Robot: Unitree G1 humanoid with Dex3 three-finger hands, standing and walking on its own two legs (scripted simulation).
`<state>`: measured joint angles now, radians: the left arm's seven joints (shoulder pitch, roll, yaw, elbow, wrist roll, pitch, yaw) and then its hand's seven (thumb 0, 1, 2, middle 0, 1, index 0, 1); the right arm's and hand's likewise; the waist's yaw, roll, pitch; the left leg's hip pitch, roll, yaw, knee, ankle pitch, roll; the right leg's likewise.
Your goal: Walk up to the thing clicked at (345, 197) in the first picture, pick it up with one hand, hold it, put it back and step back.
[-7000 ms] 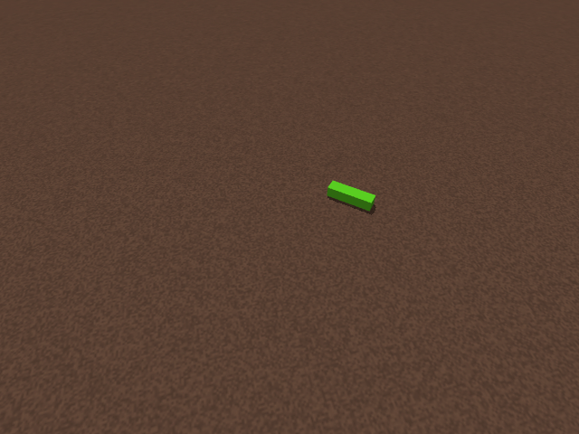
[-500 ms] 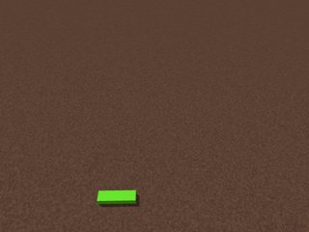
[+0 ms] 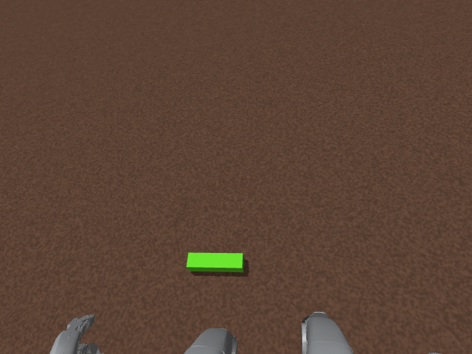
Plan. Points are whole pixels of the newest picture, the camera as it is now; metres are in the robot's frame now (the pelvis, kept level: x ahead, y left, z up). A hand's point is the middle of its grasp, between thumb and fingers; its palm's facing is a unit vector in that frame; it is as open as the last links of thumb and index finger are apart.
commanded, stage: walk up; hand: left
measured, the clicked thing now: (215, 262) +0.50 +0.20 -0.71
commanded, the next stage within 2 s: stand in 1.06 s
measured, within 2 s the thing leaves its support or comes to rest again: neither
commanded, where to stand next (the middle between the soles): +0.11 -0.01 m, yaw -3 degrees
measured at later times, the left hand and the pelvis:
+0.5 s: hand out of the picture +0.00 +0.28 -0.15, palm faces -0.09 -0.93 -0.35, open 7.4 cm; pelvis -0.06 +0.02 +0.01, yaw -3 degrees
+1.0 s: hand out of the picture +0.06 +0.27 -0.11, palm faces -0.09 -0.94 -0.34, open 7.4 cm; pelvis -0.07 +0.02 +0.03, yaw -5 degrees
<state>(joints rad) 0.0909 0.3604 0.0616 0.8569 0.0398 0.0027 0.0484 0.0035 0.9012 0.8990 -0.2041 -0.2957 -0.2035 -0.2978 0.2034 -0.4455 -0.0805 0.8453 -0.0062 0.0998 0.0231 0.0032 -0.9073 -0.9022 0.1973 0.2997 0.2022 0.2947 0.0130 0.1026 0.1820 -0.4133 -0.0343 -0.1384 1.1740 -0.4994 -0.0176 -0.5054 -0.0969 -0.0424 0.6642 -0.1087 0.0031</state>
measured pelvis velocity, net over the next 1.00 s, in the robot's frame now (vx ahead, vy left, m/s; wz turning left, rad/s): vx -0.07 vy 0.02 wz -0.08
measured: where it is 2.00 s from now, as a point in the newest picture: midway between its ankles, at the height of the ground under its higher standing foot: outside the picture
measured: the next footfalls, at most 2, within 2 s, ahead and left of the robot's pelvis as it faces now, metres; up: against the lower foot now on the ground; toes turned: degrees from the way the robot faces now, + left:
left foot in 0.08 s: +0.00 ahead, +0.15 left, +0.00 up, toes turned -4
right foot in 0.44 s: -0.03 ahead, -0.11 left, +0.00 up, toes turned -1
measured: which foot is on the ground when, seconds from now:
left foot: up 0.00-0.06, down 0.08-1.00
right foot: down 0.00-0.10, up 0.12-0.42, down 0.44-1.00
